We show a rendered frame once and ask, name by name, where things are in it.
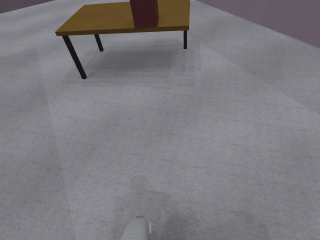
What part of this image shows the robot left thigh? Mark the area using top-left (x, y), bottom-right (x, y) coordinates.
top-left (120, 217), bottom-right (153, 240)

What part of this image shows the table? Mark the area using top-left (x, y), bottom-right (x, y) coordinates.
top-left (55, 0), bottom-right (190, 79)

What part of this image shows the carton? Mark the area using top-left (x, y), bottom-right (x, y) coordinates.
top-left (129, 0), bottom-right (159, 29)

